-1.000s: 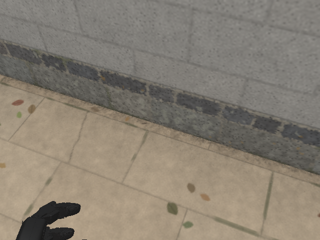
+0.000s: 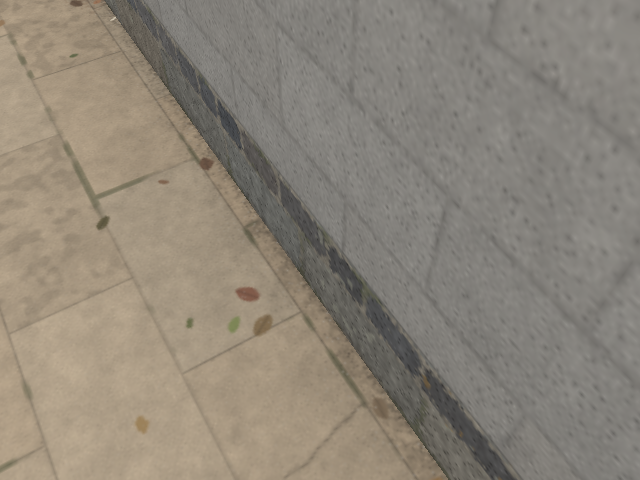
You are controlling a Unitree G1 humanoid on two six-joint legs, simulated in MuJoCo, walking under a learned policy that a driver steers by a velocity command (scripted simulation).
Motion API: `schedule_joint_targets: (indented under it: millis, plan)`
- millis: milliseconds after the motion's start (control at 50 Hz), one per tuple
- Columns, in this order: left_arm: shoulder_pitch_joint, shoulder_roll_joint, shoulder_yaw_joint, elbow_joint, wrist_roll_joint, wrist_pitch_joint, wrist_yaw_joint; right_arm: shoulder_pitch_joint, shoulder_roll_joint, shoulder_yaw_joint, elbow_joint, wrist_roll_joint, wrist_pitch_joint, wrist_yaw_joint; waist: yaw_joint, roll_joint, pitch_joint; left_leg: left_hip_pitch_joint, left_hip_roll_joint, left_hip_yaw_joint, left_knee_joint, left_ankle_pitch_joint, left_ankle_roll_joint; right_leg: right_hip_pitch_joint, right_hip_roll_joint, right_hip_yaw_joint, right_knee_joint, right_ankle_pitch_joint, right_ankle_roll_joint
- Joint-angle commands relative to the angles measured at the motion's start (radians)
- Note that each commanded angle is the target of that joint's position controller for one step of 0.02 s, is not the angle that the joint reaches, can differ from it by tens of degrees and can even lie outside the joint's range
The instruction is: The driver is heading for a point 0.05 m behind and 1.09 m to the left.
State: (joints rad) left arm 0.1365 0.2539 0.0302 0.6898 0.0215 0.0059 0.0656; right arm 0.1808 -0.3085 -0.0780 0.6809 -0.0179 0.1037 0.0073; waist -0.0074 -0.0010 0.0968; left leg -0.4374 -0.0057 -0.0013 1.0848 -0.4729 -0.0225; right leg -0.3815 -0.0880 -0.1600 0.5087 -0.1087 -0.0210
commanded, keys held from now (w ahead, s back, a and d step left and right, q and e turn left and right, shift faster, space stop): w+q+shift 1.00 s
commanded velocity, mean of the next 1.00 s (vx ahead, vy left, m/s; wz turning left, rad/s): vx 0.87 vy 0.00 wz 0.98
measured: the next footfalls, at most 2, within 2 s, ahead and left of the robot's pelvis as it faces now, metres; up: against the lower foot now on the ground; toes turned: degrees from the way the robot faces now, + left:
left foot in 0.12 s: -0.02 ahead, +0.11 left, +0.00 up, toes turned +8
right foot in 0.52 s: +0.35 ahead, +0.03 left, +0.00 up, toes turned +33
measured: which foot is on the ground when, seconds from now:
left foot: up 0.00-0.10, down 0.12-0.52, up 0.54-0.94, down 0.96-1.00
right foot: down 0.00-0.12, up 0.14-0.50, down 0.52-0.96, up 0.98-1.00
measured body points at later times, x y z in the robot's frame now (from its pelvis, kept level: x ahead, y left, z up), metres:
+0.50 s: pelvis +0.14 +0.09 +0.00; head +0.17 +0.12 +0.45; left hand +0.28 +0.42 -0.06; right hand +0.24 -0.20 -0.10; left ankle -0.06 +0.10 -0.73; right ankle +0.30 +0.01 -0.72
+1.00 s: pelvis +0.42 +0.40 -0.05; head +0.42 +0.43 +0.40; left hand +0.17 +0.55 -0.18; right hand +0.75 +0.40 -0.12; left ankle +0.44 +0.50 -0.73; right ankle +0.38 +0.07 -0.61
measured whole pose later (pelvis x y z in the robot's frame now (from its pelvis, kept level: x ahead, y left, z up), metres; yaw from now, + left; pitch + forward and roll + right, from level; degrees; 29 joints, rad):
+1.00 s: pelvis +0.42 +0.40 -0.05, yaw +57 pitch +0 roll -1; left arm 0.43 0.29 0.06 0.90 0.02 -0.05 -0.01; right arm 0.10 -0.34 -0.06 0.68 -0.01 0.00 0.05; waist 0.00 0.00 0.05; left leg -0.59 -0.11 0.07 0.89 -0.31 0.20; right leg 0.03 -0.17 -0.13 1.15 -0.40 0.06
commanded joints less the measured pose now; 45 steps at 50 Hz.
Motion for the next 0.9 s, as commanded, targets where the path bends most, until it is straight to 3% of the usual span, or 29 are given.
schedule_joint_targets:
  millis: [20,60,80,100,120,140,160,180,200,220,260,300,380,420,460,500,520,540,560,580,600,620,660,700,740,760,800,860,900]
  plan:
    - [0.024,0.237,0.078,-0.062,0.007,-0.024,-0.006,0.076,-0.056,-0.019,-0.101,0.013,-0.006,0.037,0.017,-0.183,-0.190,0.140,0.012,0.079,-0.195,-0.075,0.037,0.116,-0.248,0.198,-0.334,-0.381,-0.092]
    - [-0.006,0.236,0.088,-0.061,0.002,-0.034,-0.015,0.154,-0.064,-0.029,-0.082,0.027,-0.009,0.066,-0.012,-0.222,-0.202,0.278,-0.017,0.138,-0.358,-0.074,0.078,0.067,-0.242,0.126,-0.341,-0.399,-0.052]
    - [-0.037,0.256,0.098,-0.064,0.008,-0.032,-0.016,0.236,-0.064,-0.033,-0.061,0.025,-0.008,0.076,-0.065,-0.223,-0.194,0.405,-0.031,0.177,-0.472,-0.015,0.102,-0.006,-0.223,0.070,-0.325,-0.428,-0.011]
    - [-0.116,0.209,0.091,-0.083,0.004,-0.020,-0.014,0.387,-0.076,-0.037,-0.003,0.024,-0.018,0.080,-0.147,-0.148,-0.131,0.556,-0.044,0.157,-0.679,-0.017,0.155,-0.144,-0.168,0.008,-0.250,-0.391,0.046]
    - [-0.109,0.149,0.080,-0.065,-0.003,-0.010,-0.018,0.436,-0.072,-0.044,0.056,0.028,-0.032,0.068,-0.179,0.134,-0.017,0.579,-0.006,0.001,-0.803,-0.023,0.184,-0.290,-0.060,-0.075,0.120,-0.474,0.041]
    - [-0.111,0.013,0.030,-0.129,-0.027,0.002,-0.029,0.382,-0.151,-0.041,0.005,0.023,-0.031,0.050,-0.131,0.420,0.018,0.490,0.222,-0.447,-0.844,-0.323,0.269,-0.530,0.026,-0.021,0.426,-0.498,0.058]
    - [-0.257,0.095,0.037,-0.213,-0.004,-0.002,-0.038,0.234,-0.191,-0.052,-0.077,-0.001,-0.034,0.020,-0.127,0.307,0.072,0.364,0.286,-0.692,-1.012,-0.608,0.375,-0.653,-0.006,0.165,0.479,-0.361,0.070]
    - [-0.295,0.140,0.050,-0.229,-0.007,-0.024,-0.055,0.156,-0.183,-0.039,-0.102,-0.015,-0.045,0.001,-0.085,0.192,0.104,0.307,0.286,-0.694,-1.062,-0.513,0.366,-0.617,-0.008,0.196,0.479,-0.239,0.078]
    - [-0.222,0.174,0.060,-0.173,0.011,-0.028,-0.071,0.122,-0.176,-0.030,-0.102,-0.026,-0.068,-0.004,-0.041,0.129,0.052,0.342,0.241,-0.591,-1.014,-0.277,0.324,-0.532,0.008,0.196,0.470,-0.148,0.091]
    - [-0.128,0.177,0.064,-0.116,0.024,-0.032,-0.078,0.114,-0.174,-0.030,-0.093,-0.021,-0.088,-0.002,-0.022,0.088,0.000,0.363,0.174,-0.488,-0.986,-0.129,0.290,-0.442,0.019,0.176,0.458,-0.090,0.092]
    - [-0.104,0.162,0.063,-0.087,0.038,-0.018,-0.081,0.181,-0.166,-0.026,-0.049,0.000,-0.136,0.003,-0.034,0.062,-0.041,0.400,0.126,-0.440,-0.955,-0.006,0.290,-0.385,0.039,0.162,0.420,-0.024,0.085]
    - [-0.169,0.154,0.058,-0.110,0.014,-0.006,-0.071,0.251,-0.178,-0.035,-0.009,0.010,-0.154,0.011,-0.063,0.058,-0.029,0.451,0.109,-0.431,-0.905,0.094,0.282,-0.400,0.049,0.190,0.352,0.017,0.090]
    - [-0.309,0.149,0.048,-0.154,-0.009,-0.020,-0.065,0.299,-0.177,-0.039,0.019,0.017,-0.171,0.020,-0.116,0.108,0.003,0.454,0.106,-0.496,-0.886,0.152,0.283,-0.350,0.073,0.206,0.144,0.020,0.090]
    - [-0.329,0.144,0.042,-0.158,0.002,-0.021,-0.066,0.293,-0.173,-0.039,0.026,0.007,-0.176,0.018,-0.121,0.101,-0.006,0.474,0.129,-0.527,-0.841,0.276,0.289,-0.305,0.065,0.207,0.097,-0.003,0.077]
    - [-0.296,0.157,0.047,-0.161,-0.001,-0.030,-0.060,0.289,-0.183,-0.045,0.033,0.009,-0.179,0.012,-0.093,0.109,-0.003,0.452,0.128,-0.566,-0.806,0.454,0.281,-0.200,0.071,0.216,0.057,-0.042,0.056]
    - [-0.103,0.196,0.059,-0.105,0.000,-0.046,-0.038,0.199,-0.206,-0.046,0.029,0.012,-0.188,0.022,0.013,0.099,-0.085,0.326,0.063,-0.516,-0.642,0.798,0.238,0.139,0.125,0.190,0.000,-0.140,0.009]
    - [0.101,0.250,0.081,-0.057,0.010,-0.061,-0.027,0.158,-0.199,-0.038,0.035,0.021,-0.200,0.031,0.112,0.027,-0.200,0.177,-0.001,-0.453,-0.396,0.839,0.207,0.437,0.070,0.241,-0.012,-0.140,-0.033]
    - [0.293,0.352,0.108,-0.043,0.033,-0.063,-0.012,0.172,-0.125,-0.013,0.028,0.047,-0.211,0.034,0.185,-0.137,-0.358,-0.048,-0.098,-0.332,-0.075,0.670,0.156,0.737,-0.152,0.531,-0.092,-0.552,-0.098]
    - [0.278,0.372,0.113,-0.032,0.043,-0.060,-0.016,0.223,-0.049,0.010,0.018,0.046,-0.200,0.021,0.122,-0.360,-0.428,-0.238,-0.186,-0.225,0.126,-0.032,0.141,0.788,-0.352,0.934,-0.262,-0.848,-0.155]
    - [0.163,0.266,0.092,-0.033,0.026,-0.053,-0.017,0.133,-0.105,0.009,0.038,0.016,-0.183,0.007,0.092,-0.228,-0.246,-0.309,-0.070,-0.181,0.171,0.053,0.151,0.621,-0.347,0.884,-0.254,-0.786,-0.128]
    - [0.121,0.221,0.082,-0.030,0.021,-0.049,-0.016,0.104,-0.132,0.002,0.044,-0.004,-0.176,0.016,0.080,-0.134,-0.168,-0.305,-0.025,-0.152,0.144,0.116,0.144,0.535,-0.309,0.742,-0.253,-0.663,-0.123]
    - [0.113,0.198,0.077,-0.002,0.025,-0.048,-0.018,0.083,-0.135,0.003,0.047,-0.017,-0.171,0.027,0.069,-0.093,-0.149,-0.315,0.006,-0.120,0.117,0.132,0.141,0.522,-0.279,0.643,-0.268,-0.576,-0.124]
    - [0.161,0.172,0.065,0.055,0.033,-0.063,-0.019,0.013,-0.092,0.014,0.017,-0.021,-0.153,0.049,0.078,-0.105,-0.051,-0.359,0.045,-0.091,0.111,0.147,0.129,0.453,-0.251,0.469,-0.311,-0.436,-0.114]
    - [0.185,0.157,0.060,0.091,0.015,-0.091,-0.029,-0.057,-0.043,0.033,-0.032,-0.014,-0.130,0.055,0.056,-0.099,-0.015,-0.411,0.067,-0.081,0.101,0.165,0.136,0.440,-0.265,0.360,-0.340,-0.327,-0.105]
    - [0.173,0.175,0.060,0.108,0.010,-0.108,-0.031,-0.122,-0.045,0.034,-0.085,-0.012,-0.120,0.071,0.030,-0.108,0.028,-0.445,0.090,-0.066,0.095,0.214,0.123,0.391,-0.274,0.225,-0.387,-0.234,-0.086]
    - [0.173,0.177,0.059,0.122,0.009,-0.117,-0.037,-0.154,-0.048,0.036,-0.113,-0.024,-0.109,0.083,0.005,-0.101,0.059,-0.446,0.100,-0.070,0.097,0.242,0.120,0.349,-0.279,0.163,-0.403,-0.168,-0.073]
    - [0.134,0.172,0.057,0.141,0.008,-0.126,-0.060,-0.163,-0.040,0.037,-0.137,-0.008,-0.102,0.093,-0.050,-0.103,0.109,-0.365,0.110,-0.021,0.010,0.316,0.129,0.243,-0.233,-0.017,-0.431,0.027,-0.032]
    - [0.166,0.201,0.062,0.162,-0.008,-0.133,-0.065,-0.160,-0.040,0.035,-0.131,-0.001,-0.101,0.101,-0.070,-0.077,0.037,-0.044,0.008,0.127,-0.136,0.442,0.204,0.208,-0.176,-0.163,-0.369,0.616,-0.011]
    - [0.190,0.301,0.082,0.156,-0.012,-0.114,-0.057,-0.010,-0.093,0.011,-0.077,0.007,-0.097,0.081,-0.167,-0.113,-0.064,0.116,-0.071,0.164,-0.149,0.318,0.243,0.312,-0.203,-0.164,-0.117,1.023,-0.017]
Velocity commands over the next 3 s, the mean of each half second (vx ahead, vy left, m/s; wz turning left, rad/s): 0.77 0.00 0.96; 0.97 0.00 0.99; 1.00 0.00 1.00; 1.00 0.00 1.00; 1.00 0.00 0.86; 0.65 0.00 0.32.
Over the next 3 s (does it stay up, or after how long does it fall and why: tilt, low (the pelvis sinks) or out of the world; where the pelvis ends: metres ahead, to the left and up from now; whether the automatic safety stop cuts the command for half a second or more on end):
stays up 0.15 1.99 0.00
